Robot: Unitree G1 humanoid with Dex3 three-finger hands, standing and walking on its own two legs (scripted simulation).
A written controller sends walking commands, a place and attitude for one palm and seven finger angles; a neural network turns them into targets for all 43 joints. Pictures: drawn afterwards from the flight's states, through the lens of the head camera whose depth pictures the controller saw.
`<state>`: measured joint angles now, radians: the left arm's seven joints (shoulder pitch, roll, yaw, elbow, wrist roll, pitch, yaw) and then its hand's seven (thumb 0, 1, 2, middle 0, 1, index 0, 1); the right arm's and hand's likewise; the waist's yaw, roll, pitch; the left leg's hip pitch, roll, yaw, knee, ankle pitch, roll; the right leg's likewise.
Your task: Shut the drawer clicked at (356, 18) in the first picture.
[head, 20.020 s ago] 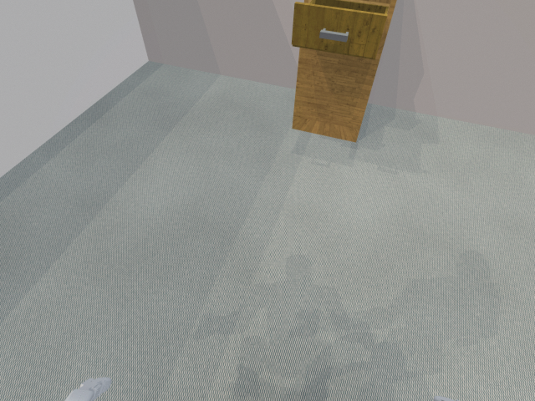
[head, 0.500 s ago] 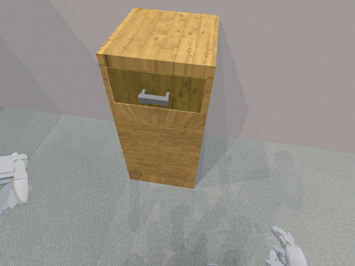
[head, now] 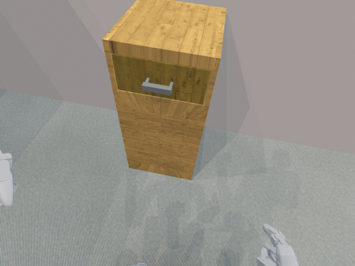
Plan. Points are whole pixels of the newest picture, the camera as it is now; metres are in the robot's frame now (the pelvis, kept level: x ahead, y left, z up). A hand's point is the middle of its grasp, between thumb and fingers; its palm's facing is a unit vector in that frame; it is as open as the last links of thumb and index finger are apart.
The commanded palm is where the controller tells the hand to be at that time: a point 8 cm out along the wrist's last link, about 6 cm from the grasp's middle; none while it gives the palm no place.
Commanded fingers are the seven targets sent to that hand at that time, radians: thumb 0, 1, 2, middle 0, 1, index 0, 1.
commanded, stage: step back with the hand held close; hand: left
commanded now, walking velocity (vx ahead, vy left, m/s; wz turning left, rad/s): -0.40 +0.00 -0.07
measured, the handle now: (158, 85) +0.72 +0.12 -0.03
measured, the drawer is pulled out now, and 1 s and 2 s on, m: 0.00 0.00 0.00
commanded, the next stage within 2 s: stop stepping back and stand still in 0.20 s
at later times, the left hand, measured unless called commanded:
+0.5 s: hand out of the picture +0.05 +0.28 +0.17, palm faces +0.45 -0.81 -0.37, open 3.2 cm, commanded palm +0.00 +0.30 +0.19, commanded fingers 0.00 0.90 0.90 -1.40 -1.60 -1.40 -1.60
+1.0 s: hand out of the picture +0.01 +0.24 +0.18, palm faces +0.34 -0.85 -0.40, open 3.2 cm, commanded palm -0.04 +0.29 +0.19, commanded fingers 0.00 0.90 0.90 -1.40 -1.60 -1.40 -1.60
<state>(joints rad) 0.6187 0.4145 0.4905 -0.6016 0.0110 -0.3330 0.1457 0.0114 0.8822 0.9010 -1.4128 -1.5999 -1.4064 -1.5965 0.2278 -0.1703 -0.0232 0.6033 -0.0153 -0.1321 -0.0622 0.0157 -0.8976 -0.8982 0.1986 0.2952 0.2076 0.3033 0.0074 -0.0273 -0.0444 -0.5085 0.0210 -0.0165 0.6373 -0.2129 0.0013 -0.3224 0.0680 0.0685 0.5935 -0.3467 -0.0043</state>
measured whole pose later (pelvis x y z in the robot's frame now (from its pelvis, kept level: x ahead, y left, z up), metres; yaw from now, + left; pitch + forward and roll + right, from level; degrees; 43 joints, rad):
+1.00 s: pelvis -0.20 +0.02 +0.00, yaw -5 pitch -2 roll +0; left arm 0.57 0.36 0.37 -0.56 0.00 -0.23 0.15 0.01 0.88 0.90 -1.41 -1.60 -1.41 -1.60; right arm 0.26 -0.24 -0.02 0.64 -0.02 -0.15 -0.11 0.02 -0.90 -0.90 0.20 0.29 0.21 0.30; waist -0.02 -0.05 -0.02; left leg -0.32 0.04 0.04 0.60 -0.23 0.02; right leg -0.40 -0.03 -0.06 0.80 -0.45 -0.01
